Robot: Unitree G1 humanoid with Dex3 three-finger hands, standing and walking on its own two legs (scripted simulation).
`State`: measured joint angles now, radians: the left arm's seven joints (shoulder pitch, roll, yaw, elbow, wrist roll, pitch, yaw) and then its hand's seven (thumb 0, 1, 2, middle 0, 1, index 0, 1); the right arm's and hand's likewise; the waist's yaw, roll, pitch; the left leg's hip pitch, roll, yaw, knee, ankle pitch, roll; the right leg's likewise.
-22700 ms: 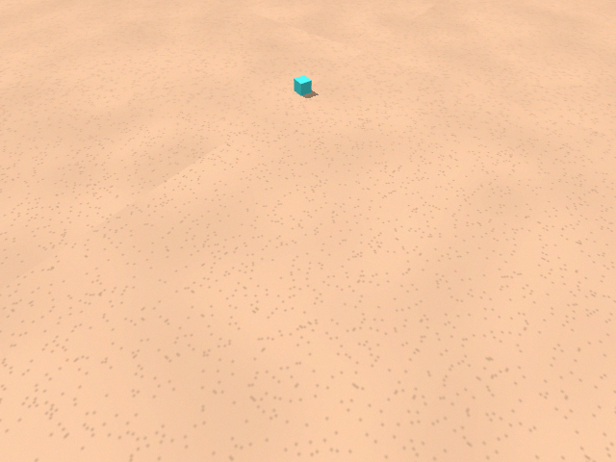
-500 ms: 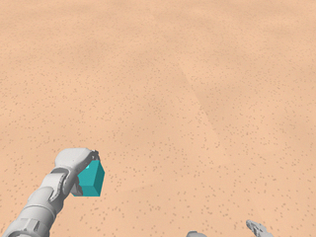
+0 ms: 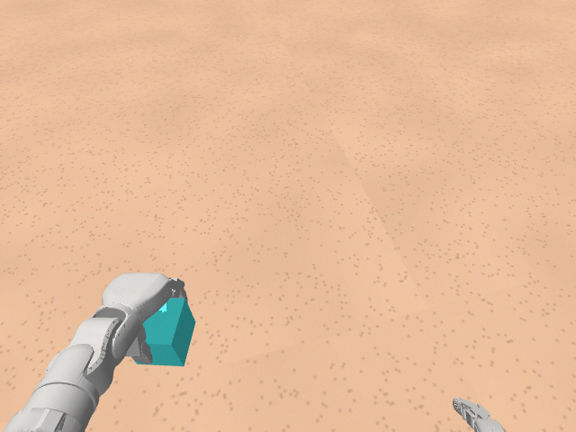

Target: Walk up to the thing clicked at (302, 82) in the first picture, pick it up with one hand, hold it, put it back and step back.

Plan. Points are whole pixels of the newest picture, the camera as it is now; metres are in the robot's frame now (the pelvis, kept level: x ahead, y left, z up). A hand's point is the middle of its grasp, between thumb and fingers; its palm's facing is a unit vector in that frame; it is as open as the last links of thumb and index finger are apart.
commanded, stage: hold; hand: left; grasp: from above
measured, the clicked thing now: (161, 331) +0.30 +0.21 -0.09
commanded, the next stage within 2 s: crouch in 1.26 s
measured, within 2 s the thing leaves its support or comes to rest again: neither
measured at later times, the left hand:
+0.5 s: hand (149, 334) +0.27 +0.21 -0.03, palm faces -0.47 -0.01 -0.88, open 10.4 cm
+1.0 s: hand (145, 333) +0.27 +0.21 -0.02, palm faces -0.48 -0.01 -0.88, open 10.4 cm
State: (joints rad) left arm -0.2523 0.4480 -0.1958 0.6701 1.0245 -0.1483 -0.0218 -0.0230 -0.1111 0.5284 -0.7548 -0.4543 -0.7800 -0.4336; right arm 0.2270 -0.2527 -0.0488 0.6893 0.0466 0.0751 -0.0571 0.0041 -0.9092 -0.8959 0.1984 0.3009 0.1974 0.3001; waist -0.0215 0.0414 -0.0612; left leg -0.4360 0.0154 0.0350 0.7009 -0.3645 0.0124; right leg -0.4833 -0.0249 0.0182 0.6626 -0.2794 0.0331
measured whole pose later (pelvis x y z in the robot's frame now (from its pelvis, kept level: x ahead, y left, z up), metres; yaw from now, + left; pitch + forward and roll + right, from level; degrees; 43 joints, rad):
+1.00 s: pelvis -0.01 -0.01 +0.01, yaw +0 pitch +1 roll +0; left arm -0.20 0.45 -0.20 0.58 0.99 -0.15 -0.08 -0.02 -0.09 0.52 -0.74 -0.46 -0.76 -0.44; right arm 0.17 -0.25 -0.02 0.68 0.06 0.08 -0.09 0.01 -0.91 -0.90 0.20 0.30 0.20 0.30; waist 0.00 0.05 0.00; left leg -0.28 0.01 0.04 0.55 -0.28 0.00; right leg -0.34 -0.02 0.02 0.54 -0.21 0.02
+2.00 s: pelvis -0.04 +0.00 -0.11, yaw +1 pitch +25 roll -2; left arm -0.62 0.42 -0.15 1.17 1.24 -0.17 0.37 -0.02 -0.04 0.49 -0.69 -0.50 -0.71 -0.47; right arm 0.23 -0.27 -0.09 0.73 -0.03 0.07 -0.03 0.00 -0.91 -0.90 0.20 0.30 0.20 0.30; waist -0.11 0.01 -0.16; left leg -1.23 0.02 -0.01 1.35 -0.55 0.01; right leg -1.26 -0.02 0.00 1.28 -0.45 0.03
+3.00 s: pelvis -0.07 +0.00 -0.35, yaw +0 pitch +38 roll -5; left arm -1.01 0.61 0.00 1.42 1.33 -0.23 0.38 -0.03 -0.07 0.51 -0.71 -0.48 -0.74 -0.46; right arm 0.20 -0.26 -0.01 0.72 -0.13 -0.04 0.13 0.00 -0.91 -0.90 0.20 0.30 0.20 0.30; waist -0.28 0.02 -0.09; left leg -2.14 -0.02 -0.07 2.20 -0.73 0.01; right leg -2.15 -0.05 -0.02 2.10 -0.61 0.04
